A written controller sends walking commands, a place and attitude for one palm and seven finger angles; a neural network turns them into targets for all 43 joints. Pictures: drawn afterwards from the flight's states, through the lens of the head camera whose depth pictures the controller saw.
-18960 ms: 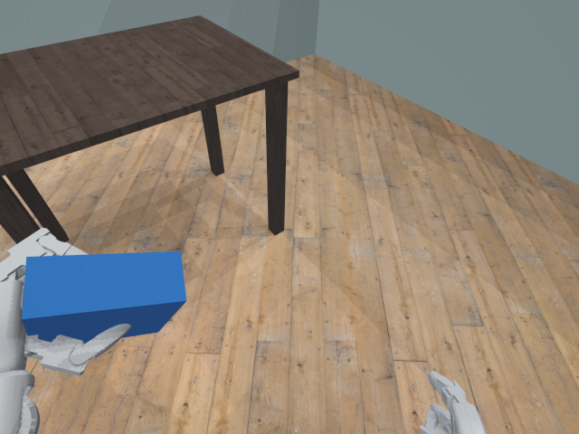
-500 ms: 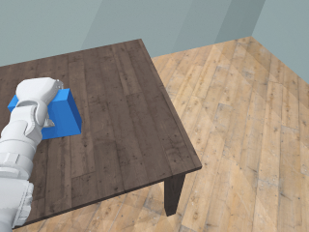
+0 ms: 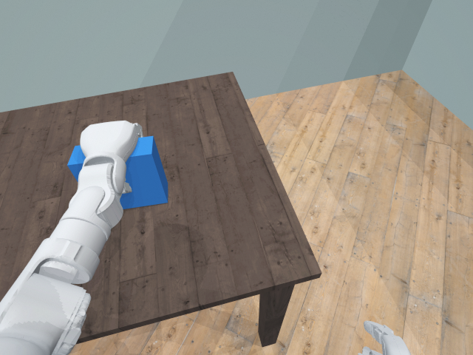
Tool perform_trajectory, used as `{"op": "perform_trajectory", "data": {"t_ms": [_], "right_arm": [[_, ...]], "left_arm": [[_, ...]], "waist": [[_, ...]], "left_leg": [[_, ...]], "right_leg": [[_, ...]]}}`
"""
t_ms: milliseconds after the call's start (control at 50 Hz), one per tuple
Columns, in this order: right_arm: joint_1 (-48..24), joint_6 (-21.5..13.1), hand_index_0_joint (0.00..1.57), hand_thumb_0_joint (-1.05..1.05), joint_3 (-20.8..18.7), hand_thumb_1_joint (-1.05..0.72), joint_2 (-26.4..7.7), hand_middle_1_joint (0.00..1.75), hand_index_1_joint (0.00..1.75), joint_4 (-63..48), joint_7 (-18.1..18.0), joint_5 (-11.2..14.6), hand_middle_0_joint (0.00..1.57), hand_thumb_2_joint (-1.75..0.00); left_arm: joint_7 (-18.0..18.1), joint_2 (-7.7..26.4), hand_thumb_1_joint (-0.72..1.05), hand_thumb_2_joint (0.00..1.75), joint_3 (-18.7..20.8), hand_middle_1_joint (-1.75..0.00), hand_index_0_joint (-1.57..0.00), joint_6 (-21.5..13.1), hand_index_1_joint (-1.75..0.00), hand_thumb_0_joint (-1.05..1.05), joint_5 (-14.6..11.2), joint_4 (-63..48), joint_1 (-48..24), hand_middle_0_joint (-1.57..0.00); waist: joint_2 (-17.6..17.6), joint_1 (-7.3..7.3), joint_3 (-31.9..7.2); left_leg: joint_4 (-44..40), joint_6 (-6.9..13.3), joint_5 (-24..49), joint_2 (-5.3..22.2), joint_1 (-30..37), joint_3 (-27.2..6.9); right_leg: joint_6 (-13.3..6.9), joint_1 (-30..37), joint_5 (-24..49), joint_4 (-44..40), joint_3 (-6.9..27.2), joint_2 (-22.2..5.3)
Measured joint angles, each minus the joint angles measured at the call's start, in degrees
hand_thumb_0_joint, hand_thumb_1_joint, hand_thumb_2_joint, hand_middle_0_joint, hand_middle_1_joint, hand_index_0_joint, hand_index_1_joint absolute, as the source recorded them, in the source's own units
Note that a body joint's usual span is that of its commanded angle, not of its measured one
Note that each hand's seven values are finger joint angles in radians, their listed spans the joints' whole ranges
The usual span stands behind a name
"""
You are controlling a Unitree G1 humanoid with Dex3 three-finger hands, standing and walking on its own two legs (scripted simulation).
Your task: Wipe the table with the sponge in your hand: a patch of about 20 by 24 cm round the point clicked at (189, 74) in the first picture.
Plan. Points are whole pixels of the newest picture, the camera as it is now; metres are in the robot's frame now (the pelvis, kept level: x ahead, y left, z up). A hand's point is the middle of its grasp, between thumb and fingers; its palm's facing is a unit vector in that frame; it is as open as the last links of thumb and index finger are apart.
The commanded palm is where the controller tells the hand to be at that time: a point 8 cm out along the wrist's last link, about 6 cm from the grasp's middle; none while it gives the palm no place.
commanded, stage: wipe back along the middle lane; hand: left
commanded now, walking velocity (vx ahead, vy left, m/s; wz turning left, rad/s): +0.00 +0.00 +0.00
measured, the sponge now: (127, 184) +0.40 +0.26 +0.04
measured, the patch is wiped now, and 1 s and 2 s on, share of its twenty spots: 0.60 0.65 0.85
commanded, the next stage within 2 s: slide across to the third lane in 1.72 s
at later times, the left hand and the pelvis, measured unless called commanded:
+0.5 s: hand (129, 172) +0.39 +0.23 +0.09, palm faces -0.01 +0.00 -1.00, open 9.5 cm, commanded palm +0.35 +0.21 +0.12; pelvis +0.00 -0.01 +0.00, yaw -2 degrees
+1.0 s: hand (134, 191) +0.35 +0.21 +0.09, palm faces +0.05 -0.03 -1.00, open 9.5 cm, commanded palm +0.30 +0.19 +0.12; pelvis +0.00 -0.01 +0.00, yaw -2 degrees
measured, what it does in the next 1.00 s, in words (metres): stands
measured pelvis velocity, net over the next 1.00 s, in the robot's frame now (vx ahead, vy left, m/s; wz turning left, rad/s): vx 0.00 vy -0.01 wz -0.04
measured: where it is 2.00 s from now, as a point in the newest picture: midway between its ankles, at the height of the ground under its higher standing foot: outside the picture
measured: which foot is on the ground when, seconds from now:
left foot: down 0.00-1.00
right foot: down 0.00-1.00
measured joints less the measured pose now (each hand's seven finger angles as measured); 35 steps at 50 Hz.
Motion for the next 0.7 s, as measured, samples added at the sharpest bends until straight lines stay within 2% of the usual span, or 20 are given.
{"op": "perform_trajectory", "data": {"t_ms": [120, 300, 480, 700], "right_arm": [[-0.08, 0.75, 0.2, 0.01, 0.41, -0.9, -0.05, 0.3, 0.3, -0.13, -0.05, -0.03, 0.2, -0.9], [1.69, 1.42, 0.2, 0.01, 0.23, -0.91, -1.02, 0.3, 0.3, -0.87, 0.51, 0.36, 0.2, -0.9], [1.17, 1.33, 0.2, 0.01, -0.05, -0.91, -1.96, 0.3, 0.3, -1.48, 1.07, 0.79, 0.2, -0.9], [-1.87, 1.09, 0.2, 0.01, 0.75, -0.91, -1.1, 0.3, 0.3, -3.27, 1.86, 1.08, 0.2, -0.9]], "left_arm": [[-0.17, -0.38, -0.51, 1.12, 0.55, -1.38, -0.81, 1.21, -1.38, 0.0, 0.37, -0.61, 0.89, -0.8], [0.65, 0.57, -0.47, 1.1, 2.63, -1.38, -0.79, 2.53, -1.39, 0.0, -0.31, -6.71, 7.09, -0.78], [1.3, -0.09, -0.45, 1.08, 2.31, -1.39, -0.77, 5.31, -1.39, 0.0, -0.47, -13.14, 11.98, -0.76], [1.96, -2.09, -0.43, 1.07, 0.06, -1.4, -0.77, 8.83, -1.4, 0.02, -0.05, -21.29, 17.77, -0.75]], "waist": [[0.34, -0.44, 0.05], [0.74, -0.95, 0.06], [1.18, -0.76, 0.07], [1.76, 0.3, -0.34]], "left_leg": [[-0.24, -0.29, -0.11, 0.43, 0.52, 0.17], [-0.97, -0.63, -0.31, 1.18, 1.99, 0.94], [-1.11, -0.69, -0.47, 1.26, 2.99, 1.34], [-0.98, -0.55, -0.77, 1.0, 4.11, 1.69]], "right_leg": [[-0.23, 0.33, -0.07, -0.12, 0.2, 0.43], [-0.66, 1.3, -0.07, -0.52, 1.0, 1.2], [-0.74, 1.92, -0.36, -0.16, 1.42, 1.28], [-0.54, 2.66, -0.9, 0.63, 1.79, 1.02]]}}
